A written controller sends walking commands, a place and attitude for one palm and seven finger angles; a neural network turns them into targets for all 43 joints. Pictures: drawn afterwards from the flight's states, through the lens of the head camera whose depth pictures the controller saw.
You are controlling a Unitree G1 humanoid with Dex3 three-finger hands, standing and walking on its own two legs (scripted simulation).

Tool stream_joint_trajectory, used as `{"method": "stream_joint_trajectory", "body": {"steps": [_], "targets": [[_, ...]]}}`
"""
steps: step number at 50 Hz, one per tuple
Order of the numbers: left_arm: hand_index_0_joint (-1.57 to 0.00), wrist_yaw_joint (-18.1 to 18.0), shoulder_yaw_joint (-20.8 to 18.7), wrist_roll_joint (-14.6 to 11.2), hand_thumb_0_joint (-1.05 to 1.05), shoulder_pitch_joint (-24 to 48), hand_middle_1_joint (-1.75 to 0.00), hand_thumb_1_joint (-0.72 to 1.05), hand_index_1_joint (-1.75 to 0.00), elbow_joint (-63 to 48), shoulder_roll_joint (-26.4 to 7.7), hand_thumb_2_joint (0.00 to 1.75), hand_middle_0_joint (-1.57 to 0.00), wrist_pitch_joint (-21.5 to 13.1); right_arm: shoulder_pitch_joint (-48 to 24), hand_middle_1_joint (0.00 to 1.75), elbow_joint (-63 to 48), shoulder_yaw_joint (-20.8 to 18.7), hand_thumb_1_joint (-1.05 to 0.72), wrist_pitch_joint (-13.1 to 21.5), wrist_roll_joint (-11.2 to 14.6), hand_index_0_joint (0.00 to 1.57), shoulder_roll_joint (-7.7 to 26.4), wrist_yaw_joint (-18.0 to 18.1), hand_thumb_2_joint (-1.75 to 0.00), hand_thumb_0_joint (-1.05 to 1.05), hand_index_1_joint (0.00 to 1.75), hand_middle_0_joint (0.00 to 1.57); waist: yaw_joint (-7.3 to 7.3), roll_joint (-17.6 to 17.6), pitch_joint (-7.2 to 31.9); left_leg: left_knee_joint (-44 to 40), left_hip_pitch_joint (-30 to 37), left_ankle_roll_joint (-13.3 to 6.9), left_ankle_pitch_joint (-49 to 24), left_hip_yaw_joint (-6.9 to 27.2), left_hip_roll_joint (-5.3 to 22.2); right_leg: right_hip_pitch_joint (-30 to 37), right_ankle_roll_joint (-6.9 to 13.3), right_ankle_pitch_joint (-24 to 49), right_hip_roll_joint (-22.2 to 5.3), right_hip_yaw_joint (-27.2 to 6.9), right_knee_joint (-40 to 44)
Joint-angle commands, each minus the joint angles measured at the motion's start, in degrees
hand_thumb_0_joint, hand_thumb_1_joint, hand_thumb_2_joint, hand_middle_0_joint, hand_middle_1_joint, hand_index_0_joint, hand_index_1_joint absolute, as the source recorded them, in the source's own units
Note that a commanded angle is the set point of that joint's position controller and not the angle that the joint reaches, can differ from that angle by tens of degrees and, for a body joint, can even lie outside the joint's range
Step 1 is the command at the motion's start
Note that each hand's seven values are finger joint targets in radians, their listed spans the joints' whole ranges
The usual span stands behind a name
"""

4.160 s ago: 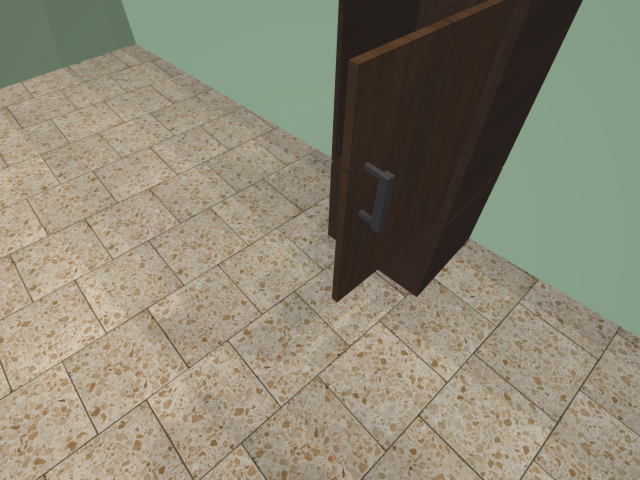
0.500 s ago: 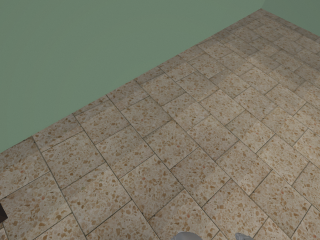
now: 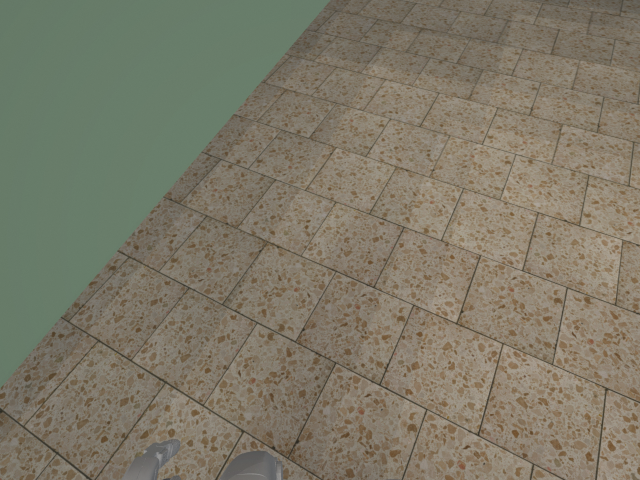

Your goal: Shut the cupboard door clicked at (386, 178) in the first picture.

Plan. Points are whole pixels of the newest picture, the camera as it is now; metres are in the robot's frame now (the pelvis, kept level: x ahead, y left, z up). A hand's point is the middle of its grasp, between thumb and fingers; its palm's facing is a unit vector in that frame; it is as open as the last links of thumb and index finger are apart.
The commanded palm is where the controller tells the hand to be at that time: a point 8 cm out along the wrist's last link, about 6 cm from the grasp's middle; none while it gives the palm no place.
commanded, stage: walk around to get in front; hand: left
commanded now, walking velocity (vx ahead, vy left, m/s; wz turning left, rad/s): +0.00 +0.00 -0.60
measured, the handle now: out of the picture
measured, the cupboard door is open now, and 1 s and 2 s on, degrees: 85 85 85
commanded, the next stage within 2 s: walk to a spot facing it in 1.62 s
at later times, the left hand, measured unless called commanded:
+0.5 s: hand (184, 448) +0.18 +0.22 -0.17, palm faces -0.22 -0.96 -0.17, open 7.4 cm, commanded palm none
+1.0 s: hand (336, 269) +0.48 +0.00 -0.16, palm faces -0.56 -0.80 -0.22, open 7.4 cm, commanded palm none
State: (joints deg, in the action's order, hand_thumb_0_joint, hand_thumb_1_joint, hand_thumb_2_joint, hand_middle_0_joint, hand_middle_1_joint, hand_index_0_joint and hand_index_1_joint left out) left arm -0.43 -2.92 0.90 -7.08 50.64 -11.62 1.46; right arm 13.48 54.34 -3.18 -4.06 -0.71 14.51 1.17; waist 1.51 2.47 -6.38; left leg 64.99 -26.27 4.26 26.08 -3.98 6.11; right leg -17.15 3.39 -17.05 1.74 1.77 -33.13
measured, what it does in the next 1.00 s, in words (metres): walks ahead, turning right: left foot, then right foot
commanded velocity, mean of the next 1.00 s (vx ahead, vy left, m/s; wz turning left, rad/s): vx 0.32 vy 0.00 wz -0.53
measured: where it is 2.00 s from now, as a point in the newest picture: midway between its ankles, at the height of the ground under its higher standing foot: (447, 318)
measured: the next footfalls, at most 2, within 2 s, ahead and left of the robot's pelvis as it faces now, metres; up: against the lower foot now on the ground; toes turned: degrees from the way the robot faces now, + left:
left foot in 0.36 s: +0.12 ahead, +0.12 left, +0.00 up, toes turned -9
right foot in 0.84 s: +0.32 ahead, -0.15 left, +0.00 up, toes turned -36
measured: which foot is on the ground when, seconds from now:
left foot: up 0.00-0.34, down 0.36-0.82, up 0.84-1.00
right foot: down 0.00-0.36, up 0.38-0.82, down 0.84-1.00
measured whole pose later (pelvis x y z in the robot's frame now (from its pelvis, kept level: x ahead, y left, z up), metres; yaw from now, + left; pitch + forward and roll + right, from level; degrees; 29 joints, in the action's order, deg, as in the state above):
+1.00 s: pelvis +0.29 -0.11 +0.00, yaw -33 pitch +1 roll +1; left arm 0.0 -2.7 0.5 -9.8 54.8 -11.5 -2.3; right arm 18.2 57.0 -1.7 0.5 -0.9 9.2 0.9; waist 3.1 -1.1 -5.3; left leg 72.2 -29.0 2.1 17.3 -1.3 8.1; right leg -14.7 8.6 -15.9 6.0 5.3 -29.4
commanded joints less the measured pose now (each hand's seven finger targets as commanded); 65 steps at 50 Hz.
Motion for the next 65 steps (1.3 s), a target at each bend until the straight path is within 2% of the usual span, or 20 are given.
{"method": "stream_joint_trajectory", "body": {"steps": [1, 12, 16, 17, 18, 19, 22, 26, 34, 38, 40, 41, 42, 43, 44, 47, 49, 53, 61, 65], "targets": [[-0.20, -0.42, -2.79, -0.05, 0.00, -2.27, -0.30, 0.90, -0.30, -3.36, -10.62, 0.90, -0.20, -1.47, -0.27, 0.30, -5.14, -1.36, -0.90, 1.47, -0.38, 0.20, 3.91, -0.18, -0.90, 0.00, 0.30, 0.20, -1.18, -9.07, 7.72, -1.40, -4.45, 1.19, -5.42, 3.68, -0.50, 6.70, 6.21, 22.18, -13.01, -15.05, 13.91], [-0.20, 0.99, -4.09, 0.65, 0.00, -8.78, -0.30, 0.90, -0.30, -1.07, -11.83, 0.90, -0.20, -2.68, -8.13, 0.30, -9.48, -1.33, -0.90, 4.62, -0.35, 0.20, 3.55, -0.99, -0.90, 0.00, 0.30, 0.20, -4.75, -10.76, 5.83, -21.33, -2.80, 0.04, -1.47, 3.48, -4.30, 9.14, 9.28, -4.20, -12.80, -27.57, 17.90], [-0.20, 1.31, -4.03, 0.00, 0.00, -4.66, -0.30, 0.90, -0.30, -1.77, -10.51, 0.90, -0.20, -2.71, 1.14, 0.30, -6.60, -1.16, -0.90, 6.53, -0.20, 0.20, 4.25, -0.17, -0.90, 0.00, 0.30, 0.20, 0.43, -7.27, 8.02, -41.09, 22.01, -1.35, -9.90, 2.03, -5.64, -5.57, 4.85, -4.43, -7.35, -23.61, 9.51], [-0.20, 1.70, -3.14, -0.26, 0.00, -4.22, -0.30, 0.90, -0.30, -2.66, -6.99, 0.90, -0.20, -2.86, 6.45, 0.30, -5.11, -1.97, -0.90, 6.99, -0.53, 0.20, 7.83, 0.45, -0.90, 0.00, 0.30, 0.20, 3.12, 3.10, 10.19, -46.85, 33.12, -3.29, -2.66, 11.14, 3.10, -15.44, 1.85, -8.32, -1.45, -17.63, -0.01], [-0.20, 2.26, -2.53, -0.65, 0.00, -3.11, -0.30, 0.90, -0.30, -4.40, -4.31, 0.90, -0.20, -3.03, 12.82, 0.30, -4.66, -3.20, -0.90, 7.11, -1.66, 0.20, 13.95, 0.78, -0.90, 0.00, 0.30, 0.20, 5.83, 18.78, 11.21, -52.93, 37.93, -9.42, 6.82, 32.29, 19.94, -26.19, -1.68, -17.98, 4.88, -6.22, -18.59], [-0.20, 2.51, -2.92, 0.42, 0.00, 0.81, -0.30, 0.90, -0.30, -5.29, -6.97, 0.90, -0.20, -3.11, 13.24, 0.30, -4.87, -2.73, -0.90, 6.61, -1.48, 0.20, 13.67, 1.00, -0.90, 0.00, 0.30, 0.20, 6.27, 9.86, 6.58, -55.69, 30.89, -13.08, 7.81, 34.30, 24.90, -27.73, -1.84, -15.82, -0.95, -6.70, -27.75], [-0.20, 3.85, -3.48, 1.55, 0.00, -3.05, -0.30, 0.90, -0.30, -1.75, -6.40, 0.90, -0.20, -2.79, 4.54, 0.30, -6.85, -0.33, -0.90, 7.26, -1.28, 0.20, 6.11, 0.70, -0.90, 0.00, 0.30, 0.20, 0.36, 6.53, 2.41, -53.05, 24.43, -8.70, -10.21, 15.86, 15.27, -26.48, -3.43, -2.95, -4.82, -3.95, -36.82], [-0.20, 3.75, -1.81, 0.98, 0.00, -2.69, -0.30, 0.90, -0.30, -1.41, -1.98, 0.90, -0.20, -2.03, 12.57, 0.30, -2.68, 0.79, -0.90, 8.52, -1.00, 0.20, 4.01, 1.31, -0.90, 0.00, 0.30, 0.20, 0.39, 6.47, 5.79, -46.11, 32.19, -4.09, -49.56, 0.17, 10.42, -28.79, -3.46, 0.96, -3.05, -0.62, -40.05], [-0.20, 4.48, -0.23, 0.63, 0.00, 8.05, -0.30, 0.90, -0.30, -3.90, -0.13, 0.90, -0.20, -1.79, 16.75, 0.30, 0.70, 0.98, -0.90, 8.09, -1.21, 0.20, 3.45, 1.20, -0.90, 0.00, 0.30, 0.20, 0.95, 6.81, 0.16, -47.08, 29.70, -6.52, -57.77, -9.11, 10.07, -21.11, -1.18, 6.19, -1.79, 7.93, -14.27], [-0.20, 3.23, -1.52, 0.61, 0.00, -3.20, -0.30, 0.90, -0.30, -0.99, -3.47, 0.90, -0.20, -2.09, 13.60, 0.30, 0.80, -0.03, -0.90, 7.97, -0.71, 0.20, 7.10, 1.24, -0.90, 0.00, 0.30, 0.20, -5.47, 7.56, 6.04, -33.38, 29.23, -6.48, -79.84, -10.91, 12.91, -3.67, 3.24, 2.67, 2.42, 9.17, -8.78], [-0.20, 2.50, -3.07, 0.81, 0.00, -18.28, -0.30, 0.90, -0.30, 3.54, -8.12, 0.90, -0.20, -3.07, 8.49, 0.30, -0.77, -0.12, -0.90, 8.12, 0.24, 0.20, 7.55, 0.53, -0.90, 0.00, 0.30, 0.20, -13.30, 4.19, 12.35, -11.95, 15.86, -4.15, -63.91, -12.23, 9.28, 21.10, 6.25, 8.13, 0.09, 5.59, -0.55], [-0.20, 1.81, -4.01, 0.57, 0.00, -22.05, -0.30, 0.90, -0.30, 4.42, -13.69, 0.90, -0.20, -3.62, 10.77, 0.30, -1.75, 0.55, -0.90, 8.08, 1.42, 0.20, 2.79, 0.10, -0.90, 0.00, 0.30, 0.20, -13.12, -10.89, 17.83, 8.01, -2.43, -1.90, -5.29, -9.99, 0.06, 35.67, 12.87, 10.65, -16.91, -20.66, 4.77], [-0.20, 0.89, -4.38, -0.84, 0.00, -20.82, -0.30, 0.90, -0.30, 3.72, -16.79, 0.90, -0.20, -3.29, 9.01, 0.30, -3.48, 0.39, -0.90, 7.68, 1.47, 0.20, 2.67, 0.15, -0.90, 0.00, 0.30, 0.20, -11.40, -13.77, 20.21, 21.21, -10.97, -2.02, 8.90, -2.29, -3.54, 35.15, 16.28, 13.10, -25.26, -38.83, 13.02], [-0.20, 0.28, -4.31, -1.17, 0.00, -15.38, -0.30, 0.90, -0.30, 2.27, -15.99, 0.90, -0.20, -2.98, 7.25, 0.30, -3.71, -0.34, -0.90, 7.36, 0.84, 0.20, 3.20, -0.05, -0.90, 0.00, 0.30, 0.20, -8.42, -7.16, 10.28, 21.46, -14.07, -3.21, 1.28, 3.70, -0.03, 26.16, 15.53, 4.79, -25.30, -31.71, 17.12], [-0.20, 0.19, -3.33, -1.04, 0.00, -11.01, -0.30, 0.90, -0.30, 1.17, -12.56, 0.90, -0.20, -3.43, 6.86, 0.30, -3.23, -0.32, -0.90, 7.25, 0.15, 0.20, 3.02, -0.22, -0.90, 0.00, 0.30, 0.20, -5.94, -6.91, 6.39, 18.78, -12.79, -2.61, -5.48, 4.49, 1.89, 16.72, 7.75, 3.75, -21.98, -27.72, 18.84], [-0.20, 0.07, -1.52, -0.50, 0.00, -5.73, -0.30, 0.90, -0.30, 1.26, -7.47, 0.90, -0.20, -5.13, 9.56, 0.30, 0.18, 0.01, -0.90, 5.35, -0.34, 0.20, 0.46, -0.01, -0.90, 0.00, 0.30, 0.20, 0.04, -4.31, 2.01, 9.00, -3.83, -2.17, -10.61, 4.96, 3.38, 0.47, -1.80, 13.32, -14.89, -15.41, 21.13], [-0.20, 0.46, -1.44, -0.25, 0.00, -7.28, -0.30, 0.90, -0.30, 2.27, -6.95, 0.90, -0.20, -5.98, 10.96, 0.30, 0.60, 0.17, -0.90, 4.79, -0.71, 0.20, -0.51, -0.37, -0.90, 0.00, 0.30, 0.20, 1.16, -4.10, 3.87, 4.31, -4.19, -1.39, -11.44, 3.69, 2.95, 1.35, 4.23, 20.40, -12.51, -11.21, 20.20], [-0.20, 0.46, -1.61, -0.58, 0.00, -14.04, -0.30, 0.90, -0.30, 5.43, -5.37, 0.90, -0.20, -7.11, 5.03, 0.30, -1.16, -0.05, -0.90, 5.15, -0.43, 0.20, -0.76, -0.60, -0.90, 0.00, 0.30, 0.20, -0.73, -7.31, 7.16, -1.42, -11.28, -0.90, -15.52, 2.82, 1.54, 12.84, -2.65, 41.23, -9.26, -8.95, 16.35], [-0.20, -0.85, -0.51, -0.13, 0.00, -21.33, -0.30, 0.90, -0.30, 8.52, -4.28, 0.90, -0.20, -7.05, -12.72, 0.30, -5.82, 0.40, -0.90, 6.26, -0.11, 0.20, -0.80, -1.88, -0.90, 0.00, 0.30, 0.20, -4.47, -8.61, 2.59, -16.02, -16.06, -1.71, -16.13, -0.27, -1.78, 22.97, 2.49, 49.12, -10.84, -13.12, 15.70], [-0.20, -1.47, -0.64, -0.01, 0.00, -21.49, -0.30, 0.90, -0.30, 9.59, -6.01, 0.90, -0.20, -7.21, -12.15, 0.30, -5.38, 0.45, -0.90, 7.37, -0.17, 0.20, -0.81, -1.67, -0.90, 0.00, 0.30, 0.20, -2.57, -9.29, 5.11, -28.51, -4.10, -4.21, -12.53, -4.78, -7.54, 25.30, 2.48, 66.43, -10.83, -12.45, 8.57]]}}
